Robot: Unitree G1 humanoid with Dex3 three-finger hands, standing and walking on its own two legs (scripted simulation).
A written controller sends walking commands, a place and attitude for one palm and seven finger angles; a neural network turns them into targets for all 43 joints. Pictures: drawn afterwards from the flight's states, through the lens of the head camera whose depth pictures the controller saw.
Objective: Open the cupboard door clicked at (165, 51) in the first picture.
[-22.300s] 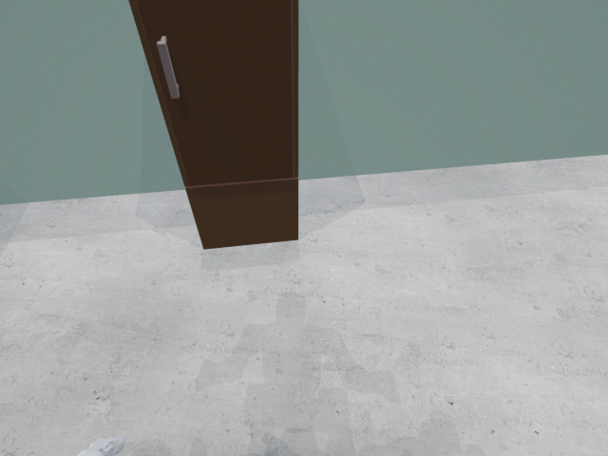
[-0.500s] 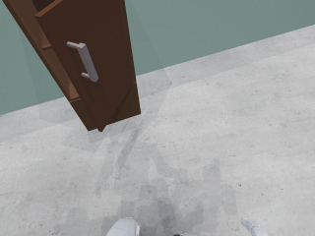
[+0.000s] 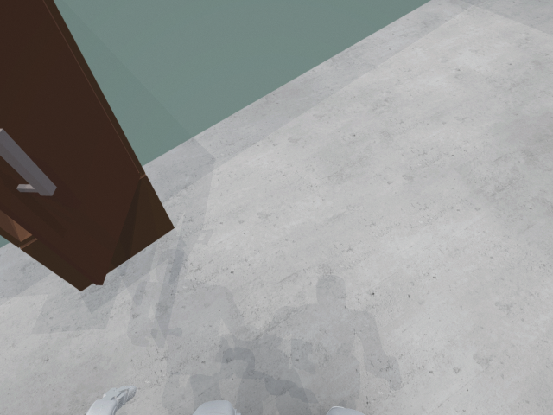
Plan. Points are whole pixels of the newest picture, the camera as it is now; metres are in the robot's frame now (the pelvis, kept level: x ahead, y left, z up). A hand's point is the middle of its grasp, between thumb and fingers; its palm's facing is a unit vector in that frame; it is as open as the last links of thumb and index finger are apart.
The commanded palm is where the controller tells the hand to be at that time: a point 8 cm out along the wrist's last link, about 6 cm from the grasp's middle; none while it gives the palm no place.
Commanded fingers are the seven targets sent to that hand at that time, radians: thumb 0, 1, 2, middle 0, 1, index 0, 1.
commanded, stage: walk to a spot facing it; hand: left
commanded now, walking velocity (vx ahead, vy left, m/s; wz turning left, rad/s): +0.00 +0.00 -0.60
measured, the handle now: (12, 165) +0.45 +0.47 +0.06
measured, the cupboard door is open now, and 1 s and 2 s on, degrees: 46 46 46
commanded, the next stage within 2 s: turn to face it in 1.82 s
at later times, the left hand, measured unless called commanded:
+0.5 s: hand (212, 317) +0.28 +0.14 -0.14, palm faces -0.35 -0.92 -0.17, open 7.4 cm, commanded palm none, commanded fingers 0.00 0.90 0.90 -0.20 -0.30 -0.20 -0.30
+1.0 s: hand (274, 269) +0.38 +0.04 -0.16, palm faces -0.46 -0.87 -0.18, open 7.3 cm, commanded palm none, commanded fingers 0.00 0.90 0.90 -0.20 -0.30 -0.20 -0.30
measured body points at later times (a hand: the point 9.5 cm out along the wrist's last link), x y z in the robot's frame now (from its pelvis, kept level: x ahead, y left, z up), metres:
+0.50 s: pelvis +0.09 -0.01 +0.02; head +0.15 -0.01 +0.47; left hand +0.29 +0.19 -0.12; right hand -0.02 -0.24 -0.11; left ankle +0.05 +0.14 -0.72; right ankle +0.10 -0.16 -0.66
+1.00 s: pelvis +0.28 -0.13 +0.02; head +0.32 -0.13 +0.46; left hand +0.41 +0.08 -0.14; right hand +0.26 -0.39 -0.11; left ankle +0.43 -0.06 -0.70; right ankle +0.15 -0.17 -0.72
